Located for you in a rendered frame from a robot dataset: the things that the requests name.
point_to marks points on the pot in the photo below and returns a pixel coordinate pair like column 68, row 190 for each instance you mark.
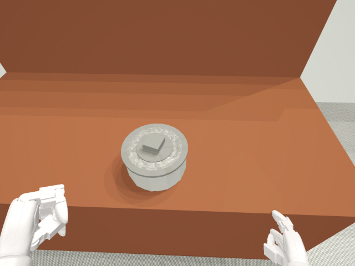
column 159, row 183

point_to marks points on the right robot hand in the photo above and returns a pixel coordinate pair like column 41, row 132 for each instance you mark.
column 290, row 247

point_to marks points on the knob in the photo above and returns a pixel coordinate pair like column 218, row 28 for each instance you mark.
column 154, row 142

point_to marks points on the left robot hand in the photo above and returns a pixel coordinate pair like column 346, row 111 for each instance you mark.
column 18, row 236

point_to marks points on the table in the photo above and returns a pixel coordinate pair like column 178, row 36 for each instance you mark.
column 81, row 75

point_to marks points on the lid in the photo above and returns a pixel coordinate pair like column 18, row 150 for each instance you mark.
column 146, row 163

